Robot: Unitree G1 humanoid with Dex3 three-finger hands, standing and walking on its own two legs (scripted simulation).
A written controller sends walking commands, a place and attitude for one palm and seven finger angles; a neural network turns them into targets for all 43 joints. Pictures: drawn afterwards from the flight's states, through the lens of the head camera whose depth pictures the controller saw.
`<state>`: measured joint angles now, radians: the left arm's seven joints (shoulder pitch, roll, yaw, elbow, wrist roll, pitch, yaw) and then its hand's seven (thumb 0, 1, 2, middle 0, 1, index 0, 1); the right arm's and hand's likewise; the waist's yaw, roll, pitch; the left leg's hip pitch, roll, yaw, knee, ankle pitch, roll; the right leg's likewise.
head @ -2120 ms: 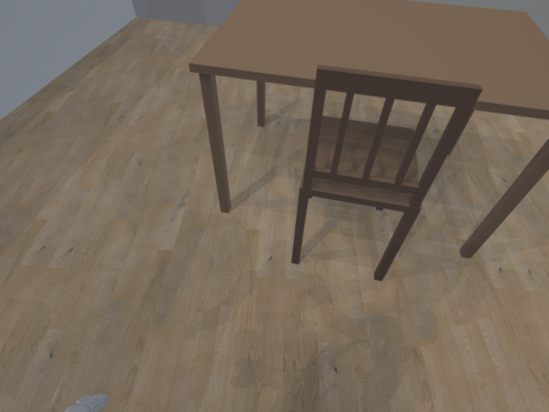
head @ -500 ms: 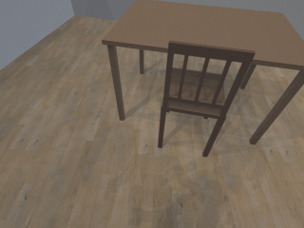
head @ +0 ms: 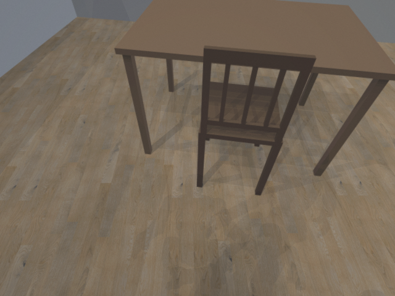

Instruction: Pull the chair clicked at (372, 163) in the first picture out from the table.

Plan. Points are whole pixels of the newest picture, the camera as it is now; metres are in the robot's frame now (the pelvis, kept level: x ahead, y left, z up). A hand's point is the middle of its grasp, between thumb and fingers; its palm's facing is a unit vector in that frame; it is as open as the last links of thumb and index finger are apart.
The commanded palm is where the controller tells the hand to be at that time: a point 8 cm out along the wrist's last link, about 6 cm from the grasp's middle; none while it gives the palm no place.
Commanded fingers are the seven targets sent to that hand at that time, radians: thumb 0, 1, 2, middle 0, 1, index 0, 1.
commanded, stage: take the last steps up to it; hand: left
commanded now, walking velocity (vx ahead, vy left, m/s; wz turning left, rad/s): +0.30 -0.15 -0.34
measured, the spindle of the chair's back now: (248, 97) +0.83 -0.15 -0.09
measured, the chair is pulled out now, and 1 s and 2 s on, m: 0.00 0.00 0.00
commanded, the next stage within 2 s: come to a stop and stand still in 1.12 s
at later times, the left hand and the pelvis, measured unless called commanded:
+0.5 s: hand out of the picture +0.05 +0.11 -0.17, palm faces -0.08 -0.98 -0.16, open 7.3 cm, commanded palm none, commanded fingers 0.00 0.90 0.90 -0.20 -0.30 -0.20 -0.30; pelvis +0.08 -0.06 +0.00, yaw -8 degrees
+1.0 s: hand (184, 209) +0.38 +0.06 -0.17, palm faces -0.24 -0.96 -0.15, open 7.4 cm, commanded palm none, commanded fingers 0.00 0.90 0.90 -0.20 -0.30 -0.20 -0.30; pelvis +0.26 -0.10 +0.00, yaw -13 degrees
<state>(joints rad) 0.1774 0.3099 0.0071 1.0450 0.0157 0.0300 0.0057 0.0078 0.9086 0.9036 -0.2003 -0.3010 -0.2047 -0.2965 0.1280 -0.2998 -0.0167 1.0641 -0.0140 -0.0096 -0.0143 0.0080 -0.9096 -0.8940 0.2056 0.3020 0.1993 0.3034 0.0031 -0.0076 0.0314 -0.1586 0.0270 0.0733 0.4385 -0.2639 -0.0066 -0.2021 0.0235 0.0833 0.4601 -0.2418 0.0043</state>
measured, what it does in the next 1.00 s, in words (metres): walks ahead: left foot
